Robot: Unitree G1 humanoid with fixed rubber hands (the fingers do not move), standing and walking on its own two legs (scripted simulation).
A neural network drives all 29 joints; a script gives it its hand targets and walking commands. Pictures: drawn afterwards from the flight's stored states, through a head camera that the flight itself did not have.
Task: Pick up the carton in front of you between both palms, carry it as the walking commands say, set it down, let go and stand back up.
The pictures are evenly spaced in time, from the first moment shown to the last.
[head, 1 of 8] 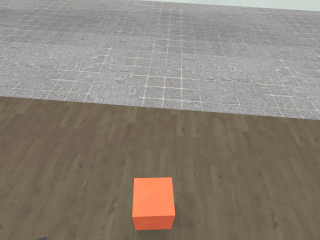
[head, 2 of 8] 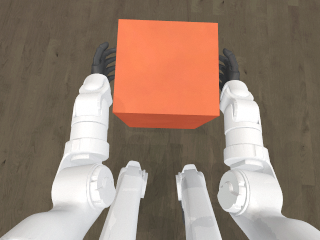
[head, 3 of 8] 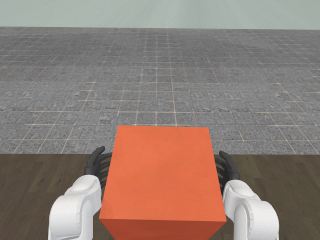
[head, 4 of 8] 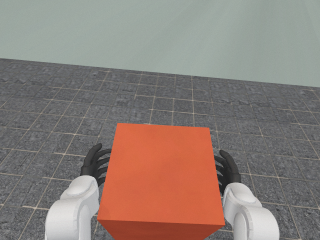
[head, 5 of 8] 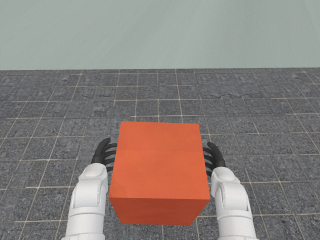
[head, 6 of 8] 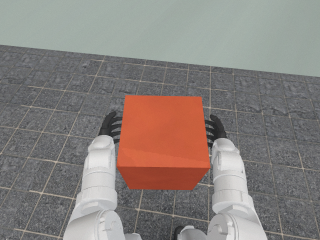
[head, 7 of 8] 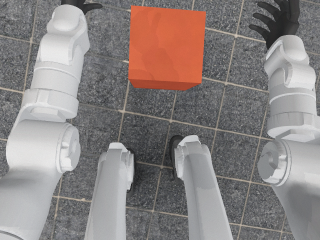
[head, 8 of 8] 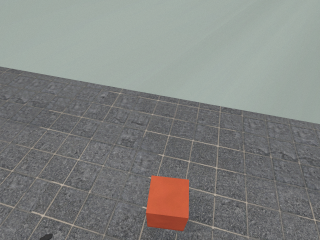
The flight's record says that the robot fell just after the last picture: no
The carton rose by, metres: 0.69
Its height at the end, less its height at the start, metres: -0.07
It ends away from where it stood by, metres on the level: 3.37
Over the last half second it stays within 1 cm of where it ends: yes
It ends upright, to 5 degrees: yes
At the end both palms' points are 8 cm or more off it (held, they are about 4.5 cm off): yes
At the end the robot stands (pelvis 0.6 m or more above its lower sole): yes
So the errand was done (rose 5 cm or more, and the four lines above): yes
